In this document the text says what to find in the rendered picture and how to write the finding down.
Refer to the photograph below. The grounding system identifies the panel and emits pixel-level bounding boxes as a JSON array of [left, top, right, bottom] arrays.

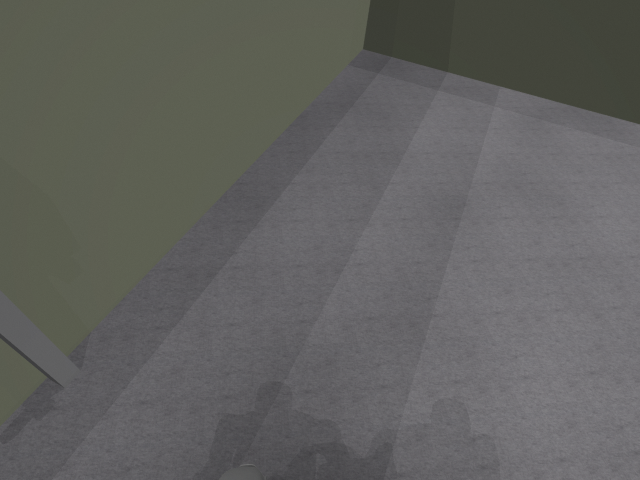
[[0, 290, 81, 388]]

